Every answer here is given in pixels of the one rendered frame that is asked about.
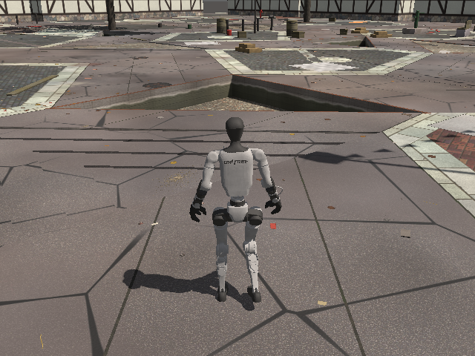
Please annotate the right robot upper arm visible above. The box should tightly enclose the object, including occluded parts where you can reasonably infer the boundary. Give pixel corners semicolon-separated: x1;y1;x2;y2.
251;148;273;188

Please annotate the left robot upper arm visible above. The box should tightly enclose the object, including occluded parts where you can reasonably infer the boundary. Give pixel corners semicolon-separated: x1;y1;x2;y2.
200;150;220;191

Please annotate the robot right hand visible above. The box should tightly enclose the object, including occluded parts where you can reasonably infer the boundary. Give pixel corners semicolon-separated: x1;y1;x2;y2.
265;200;282;214

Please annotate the left robot foot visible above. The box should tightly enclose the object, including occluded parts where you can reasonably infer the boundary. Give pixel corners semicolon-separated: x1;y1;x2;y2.
217;283;229;302

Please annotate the left robot forearm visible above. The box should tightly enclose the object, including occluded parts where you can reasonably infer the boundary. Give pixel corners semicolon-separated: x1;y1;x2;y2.
192;180;207;208

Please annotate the right robot forearm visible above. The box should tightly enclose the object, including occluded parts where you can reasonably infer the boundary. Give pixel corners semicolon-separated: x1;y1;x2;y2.
266;177;280;203

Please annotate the humanoid robot torso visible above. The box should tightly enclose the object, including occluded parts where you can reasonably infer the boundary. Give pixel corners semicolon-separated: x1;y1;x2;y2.
219;146;253;223

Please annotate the robot left hand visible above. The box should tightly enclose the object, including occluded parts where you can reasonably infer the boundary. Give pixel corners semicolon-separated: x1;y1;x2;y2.
189;204;206;222

